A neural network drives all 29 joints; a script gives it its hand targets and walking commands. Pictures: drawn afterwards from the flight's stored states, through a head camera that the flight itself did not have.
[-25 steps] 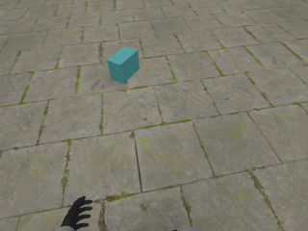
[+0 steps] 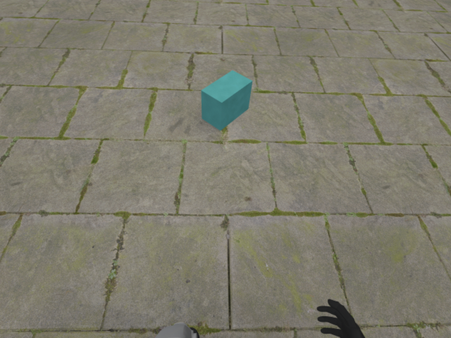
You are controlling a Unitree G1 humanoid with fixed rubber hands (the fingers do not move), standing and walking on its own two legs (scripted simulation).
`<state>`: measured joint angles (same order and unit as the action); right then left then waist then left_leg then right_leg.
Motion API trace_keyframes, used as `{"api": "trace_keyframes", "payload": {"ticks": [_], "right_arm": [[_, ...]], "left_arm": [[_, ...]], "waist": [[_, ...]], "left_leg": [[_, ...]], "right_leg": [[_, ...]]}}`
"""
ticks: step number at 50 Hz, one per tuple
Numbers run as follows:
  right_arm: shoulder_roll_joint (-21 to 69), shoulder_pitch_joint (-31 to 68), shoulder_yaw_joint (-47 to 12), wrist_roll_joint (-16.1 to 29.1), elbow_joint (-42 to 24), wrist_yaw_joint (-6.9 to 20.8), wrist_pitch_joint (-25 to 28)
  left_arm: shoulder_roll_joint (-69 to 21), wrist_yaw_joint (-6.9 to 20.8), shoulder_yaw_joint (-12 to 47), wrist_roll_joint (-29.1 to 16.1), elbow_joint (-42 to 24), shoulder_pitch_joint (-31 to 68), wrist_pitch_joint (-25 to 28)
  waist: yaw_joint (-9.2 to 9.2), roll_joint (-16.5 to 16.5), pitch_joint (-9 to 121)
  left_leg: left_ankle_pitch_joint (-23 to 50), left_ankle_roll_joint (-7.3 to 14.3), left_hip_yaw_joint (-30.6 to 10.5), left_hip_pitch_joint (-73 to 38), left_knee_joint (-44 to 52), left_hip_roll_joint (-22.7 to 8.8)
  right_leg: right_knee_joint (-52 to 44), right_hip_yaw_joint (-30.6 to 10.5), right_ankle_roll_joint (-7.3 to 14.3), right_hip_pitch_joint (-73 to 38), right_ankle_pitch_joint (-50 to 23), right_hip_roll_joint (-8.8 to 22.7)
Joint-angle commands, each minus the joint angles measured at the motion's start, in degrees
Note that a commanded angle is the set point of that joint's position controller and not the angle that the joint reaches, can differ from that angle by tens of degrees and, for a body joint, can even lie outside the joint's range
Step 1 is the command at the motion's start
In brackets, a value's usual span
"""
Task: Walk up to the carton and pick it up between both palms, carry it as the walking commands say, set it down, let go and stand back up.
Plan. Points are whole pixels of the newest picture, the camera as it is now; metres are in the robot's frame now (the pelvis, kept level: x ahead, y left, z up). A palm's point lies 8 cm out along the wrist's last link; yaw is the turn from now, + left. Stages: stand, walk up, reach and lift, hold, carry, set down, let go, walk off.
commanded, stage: walk up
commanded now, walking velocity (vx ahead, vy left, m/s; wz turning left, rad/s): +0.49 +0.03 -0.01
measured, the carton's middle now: (226, 100) +1.48 +0.04 -0.65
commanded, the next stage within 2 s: none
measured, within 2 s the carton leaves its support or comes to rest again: neither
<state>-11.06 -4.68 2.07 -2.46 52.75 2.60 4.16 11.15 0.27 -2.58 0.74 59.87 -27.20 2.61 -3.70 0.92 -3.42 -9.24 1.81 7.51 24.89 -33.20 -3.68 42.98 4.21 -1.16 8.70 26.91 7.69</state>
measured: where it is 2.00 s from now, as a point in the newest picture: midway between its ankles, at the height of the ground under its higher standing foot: (224, 178)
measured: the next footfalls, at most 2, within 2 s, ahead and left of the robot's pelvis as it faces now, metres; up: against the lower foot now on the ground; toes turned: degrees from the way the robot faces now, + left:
right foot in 0.54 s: +0.43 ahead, -0.18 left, +0.00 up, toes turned -11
left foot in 1.00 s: +0.62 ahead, +0.13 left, +0.00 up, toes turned +10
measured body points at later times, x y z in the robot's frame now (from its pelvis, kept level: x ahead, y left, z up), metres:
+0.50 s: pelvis +0.25 -0.03 +0.01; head +0.28 -0.02 +0.46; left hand +0.42 +0.17 -0.13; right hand +0.10 -0.24 -0.12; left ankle +0.08 +0.10 -0.72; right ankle +0.39 -0.18 -0.70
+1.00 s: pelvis +0.49 +0.01 +0.01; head +0.51 +0.02 +0.46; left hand +0.39 +0.23 -0.14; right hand +0.63 -0.23 -0.12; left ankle +0.58 +0.13 -0.73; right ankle +0.39 -0.17 -0.72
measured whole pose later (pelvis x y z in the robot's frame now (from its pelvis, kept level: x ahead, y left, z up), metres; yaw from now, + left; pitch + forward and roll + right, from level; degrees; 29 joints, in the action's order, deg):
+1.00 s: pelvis +0.49 +0.01 +0.01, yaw +0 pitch +1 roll -2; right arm -12.1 -6.5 2.7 -1.6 53.8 3.7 2.6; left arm 10.3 0.5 -3.2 1.3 61.5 -27.6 3.1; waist -4.0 -0.7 -1.2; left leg -8.2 -1.7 7.6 23.5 -29.6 -6.8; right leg 23.1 9.9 -4.2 3.0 19.6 7.5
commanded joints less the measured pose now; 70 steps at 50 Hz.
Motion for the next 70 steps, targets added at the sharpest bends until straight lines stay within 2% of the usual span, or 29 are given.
{"api": "trace_keyframes", "payload": {"ticks": [1, 3, 5, 8, 15, 23, 25, 26, 27, 28, 29, 30, 31, 33, 36, 42, 47, 48, 50, 51, 52, 53, 55, 56, 58, 61, 66, 68, 70], "right_arm": [[-16.8, -24.6, 4.2, 0.9, 4.2, -2.1, 0.0], [-10.8, -16.0, 2.7, 1.0, 2.6, -2.0, 0.7], [-7.2, -14.7, 2.0, 1.2, 3.2, -2.0, 1.7], [-5.7, -17.8, 1.7, 1.7, 4.4, -2.3, 2.4], [-5.7, -24.2, 1.9, 1.6, 6.6, -2.8, 2.3], [-5.4, -29.1, 2.0, 1.5, 9.8, -3.4, 1.0], [-6.5, -31.0, 1.9, 1.9, 10.9, -3.5, 0.8], [-6.7, -31.6, 1.8, 2.1, 10.7, -3.4, 0.9], [-5.1, -30.2, 0.9, 1.5, 10.3, -3.5, 1.0], [-1.3, -30.2, -0.2, 1.8, 7.6, -3.4, 1.1], [-2.7, -31.3, 0.7, 2.5, 7.1, -3.6, 1.1], [-5.0, -28.8, 1.9, 2.2, 7.9, -3.4, 0.6], [-5.0, -25.8, 2.3, 1.9, 7.4, -2.8, 0.4], [-1.9, -22.9, 2.1, 0.9, 7.2, -1.8, -0.4], [-1.3, -20.9, 2.1, 0.2, 5.5, -0.6, -2.8], [-0.9, -8.1, 1.0, 0.7, 0.5, 1.8, -3.7], [-2.1, -3.0, 0.8, 1.4, -1.1, 1.7, -2.1], [-3.3, -4.7, 1.4, 1.2, -0.3, 1.2, -1.4], [-8.1, -16.1, 2.9, 0.3, 4.4, -0.4, -0.1], [-13.8, -25.1, 4.5, -0.8, 6.4, -1.4, 0.4], [-19.8, -30.1, 5.1, -0.2, 6.4, -2.0, 0.6], [-17.5, -26.8, 4.6, 0.8, 6.2, -2.0, 0.1], [-11.0, -17.0, 2.6, 0.9, 3.5, -1.6, 0.9], [-8.8, -15.1, 2.1, 0.6, 3.4, -1.6, 1.4], [-5.2, -15.9, 1.6, 1.3, 4.0, -1.9, 1.8], [-5.7, -20.5, 1.5, 1.7, 5.4, -2.6, 2.5], [-5.7, -22.3, 1.6, 1.5, 6.8, -2.7, 2.3], [-4.5, -21.6, 1.4, 1.6, 7.2, -2.6, 1.8], [-4.5, -24.9, 1.2, 1.3, 8.9, -2.6, 1.6]], "left_arm": [[5.9, -0.1, -1.2, 0.5, -7.0, 3.5, 1.6], [3.4, 0.6, -0.9, 0.7, -3.9, 3.3, 0.3], [1.7, 1.2, -0.8, 0.8, -3.8, 2.1, -0.8], [1.5, 1.8, -0.6, 1.3, -5.2, 5.3, -2.2], [1.7, 3.2, -1.0, 1.1, -9.5, 21.0, -2.7], [1.2, 3.0, -0.6, 0.5, -12.4, 28.9, -1.0], [2.7, 2.1, -1.2, 0.9, -10.9, 24.3, 0.1], [5.1, 1.4, -2.1, 1.2, -8.1, 17.4, 0.8], [9.3, 0.5, -4.3, 1.5, -3.7, 4.9, 1.5], [15.9, -0.1, -6.0, 2.0, -2.4, -4.1, 2.0], [18.0, -0.4, -5.6, 1.6, -2.4, -6.5, 1.7], [16.8, -1.0, -5.5, 0.7, -3.0, -3.2, 1.2], [13.3, -1.2, -4.3, 0.4, -4.2, 3.1, 1.4], [6.5, -1.2, -3.0, 0.5, -4.0, 9.7, 2.2], [3.8, -0.7, -1.7, 0.6, -2.6, 9.6, 2.6], [7.0, -0.7, -2.4, 1.1, -2.5, 6.3, 2.4], [8.6, -0.2, -2.4, 0.8, -1.9, 3.3, 1.8], [8.4, 0.1, -2.1, 0.5, -2.1, 3.8, 1.5], [6.3, 0.4, -0.9, 0.1, -1.7, 1.0, 1.2], [4.1, 0.6, -0.4, 0.2, -3.1, 2.0, 1.4], [2.4, 0.5, -0.2, 0.8, -6.1, 3.3, 1.5], [4.9, 0.3, -1.2, 0.9, -6.9, 6.4, 1.1], [3.8, 0.8, -0.9, 1.0, -4.2, 7.1, 0.6], [2.8, 1.0, -1.0, 0.6, -4.2, 5.8, 0.2], [2.0, 1.7, -1.0, 1.4, -5.5, 8.0, -0.5], [2.3, 1.8, -1.4, 1.4, -5.1, 8.9, -2.1], [1.6, 2.9, -0.9, 1.0, -9.3, 20.7, -2.6], [2.0, 3.0, -0.4, 0.5, -10.4, 24.2, -1.9], [1.5, 2.9, -0.4, 0.3, -11.0, 27.3, -1.7]], "waist": [[10.25, -13.4, 14.5], [5.57, -2.0, 3.0], [3.36, -6.8, 0.1], [3.54, -10.9, 0.0], [6.46, -8.8, -5.4], [8.49, -18.2, -5.0], [5.95, -11.7, 0.2], [2.89, -4.9, 7.0], [-2.42, 3.0, 15.6], [-4.47, 19.0, 20.3], [-3.65, 12.5, 23.4], [-1.42, 3.1, 21.6], [-0.19, 1.1, 15.4], [2.72, 3.7, 5.0], [4.80, 9.3, -1.5], [3.08, 10.0, -4.3], [2.42, 10.7, -1.6], [3.39, 9.7, 0.1], [7.53, -4.1, 7.6], [12.10, -17.3, 11.2], [12.91, -24.5, 11.6], [12.05, -16.9, 11.0], [6.34, -5.2, 1.1], [5.06, -4.3, -0.1], [4.51, -11.5, -0.2], [4.55, -6.4, 0.8], [6.67, -10.2, -4.8], [6.86, -14.9, -5.0], [8.20, -14.1, -4.9]], "left_leg": [[-15.4, 8.0, -34.0, -36.1, 20.1, -22.5], [-10.4, 4.1, -26.7, -20.8, 22.5, -19.7], [5.1, 0.4, -17.3, -17.0, 22.1, -15.1], [7.7, -0.3, -11.2, -18.5, 22.9, -12.5], [7.0, 1.9, -9.6, -21.3, 26.5, -14.5], [14.2, 3.2, 1.0, -22.1, 22.2, -8.9], [25.4, 3.3, 2.1, -23.0, 11.1, -10.0], [26.6, 2.7, 2.0, -19.6, 1.2, -8.9], [15.3, 1.6, -0.8, -7.1, -14.1, -7.3], [-18.9, -0.2, -1.7, 6.8, -32.6, 1.3], [-20.8, 0.0, -6.7, 11.5, -41.8, -0.4], [-18.0, -0.5, -10.5, 12.2, -48.2, -2.3], [-13.5, -0.8, -10.8, 11.4, -47.5, -3.4], [-7.1, -2.1, -9.6, 8.5, -41.7, -5.4], [-0.9, -3.1, -7.5, 5.9, -34.2, -5.2], [6.5, -4.2, -3.2, 3.4, -10.2, -4.1], [1.6, -4.4, -0.3, -5.0, 2.1, -3.1], [1.8, -4.3, 1.6, -9.9, 3.2, -2.5], [-3.3, -2.3, 2.0, -27.2, 4.9, -1.1], [-12.8, 0.7, -16.2, -36.0, 12.2, -13.6], [-17.9, 3.6, -35.5, -36.4, 22.5, -24.1], [-24.4, 7.5, -35.1, -33.6, 23.9, -23.2], [-17.9, 3.3, -25.9, -20.7, 24.4, -20.5], [-9.7, 1.9, -21.4, -19.1, 24.3, -17.8], [-0.5, 1.9, -11.5, -18.3, 24.4, -12.7], [14.0, 0.4, -10.3, -22.6, 22.3, -15.3], [5.2, 2.3, -7.8, -21.2, 26.9, -14.3], [-0.4, 2.9, -1.0, -18.5, 28.3, -9.0], [5.4, 3.7, -0.1, -19.3, 27.2, -9.0]], "right_leg": [[29.7, -4.5, 3.1, 30.8, 1.6, -1.2], [26.0, -6.7, 2.5, 27.8, -9.7, 2.0], [21.5, -5.1, 1.6, 24.5, -14.3, 1.8], [18.6, -2.3, 0.3, 25.5, -20.3, 0.6], [10.7, -1.5, -0.8, 33.1, -28.0, 0.5], [-9.1, 5.3, 0.0, 20.4, -21.5, -3.3], [-13.3, 7.0, 1.9, 12.3, -18.9, -4.8], [-15.2, 6.5, 3.9, 0.9, -19.5, -4.8], [-13.5, -2.0, 6.7, -18.2, -22.9, 1.3], [-20.7, -24.6, 9.4, -27.8, -28.0, 19.2], [-24.6, -35.1, 12.2, -28.6, -27.2, 25.9], [-24.4, -33.0, 12.0, -22.1, -21.8, 25.5], [-25.1, -25.7, 10.9, -14.6, -24.7, 21.4], [-27.8, -12.4, 8.2, -1.4, -24.5, 15.0], [-32.5, -5.5, 6.2, 9.1, -19.5, 11.2], [-35.4, -0.1, 5.1, 9.6, -12.4, 10.5], [-33.4, 1.3, 6.1, 4.8, -10.6, 9.2], [-31.0, 3.4, 5.8, 5.7, -8.8, 7.5], [-11.8, 5.5, 5.3, 10.6, -9.7, 2.9], [7.8, 6.1, 3.5, 22.0, 0.0, -1.7], [21.0, 1.6, 2.5, 30.5, 6.2, -5.1], [26.9, -3.2, 3.0, 31.1, 3.1, -1.3], [25.5, -5.5, 2.6, 30.2, -8.3, 2.3], [23.2, -5.6, 1.9, 27.7, -12.8, 2.4], [19.5, -2.7, 1.4, 25.9, -16.5, 1.3], [19.8, -2.2, 0.0, 28.4, -20.1, 0.5], [9.8, -1.3, -1.0, 31.2, -27.1, 0.2], [-0.6, 1.4, -1.1, 23.8, -25.9, -1.3], [-4.1, 4.2, -1.3, 20.8, -23.8, -3.0]]}}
